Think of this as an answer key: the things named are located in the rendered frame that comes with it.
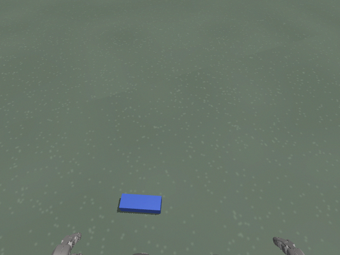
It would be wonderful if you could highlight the carton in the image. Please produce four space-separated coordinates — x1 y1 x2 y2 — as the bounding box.
119 193 162 214

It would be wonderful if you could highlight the right robot hand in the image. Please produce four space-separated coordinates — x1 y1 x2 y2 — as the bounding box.
273 237 305 255

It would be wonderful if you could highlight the left robot hand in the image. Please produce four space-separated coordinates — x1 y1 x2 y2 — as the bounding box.
52 232 82 255

